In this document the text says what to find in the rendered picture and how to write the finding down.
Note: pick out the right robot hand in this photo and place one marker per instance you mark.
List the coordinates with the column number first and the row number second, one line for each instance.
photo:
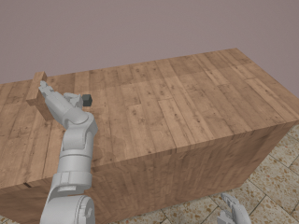
column 239, row 213

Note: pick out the tap lever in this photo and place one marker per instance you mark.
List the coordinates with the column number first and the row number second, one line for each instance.
column 87, row 100

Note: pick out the left robot hand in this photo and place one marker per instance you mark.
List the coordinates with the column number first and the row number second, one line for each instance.
column 57, row 104

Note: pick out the counter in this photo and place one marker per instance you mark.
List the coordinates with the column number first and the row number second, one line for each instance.
column 169, row 131

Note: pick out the left robot forearm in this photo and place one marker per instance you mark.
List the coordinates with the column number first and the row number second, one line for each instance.
column 74, row 168

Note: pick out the left robot upper arm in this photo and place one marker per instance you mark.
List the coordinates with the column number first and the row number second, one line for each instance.
column 78, row 209

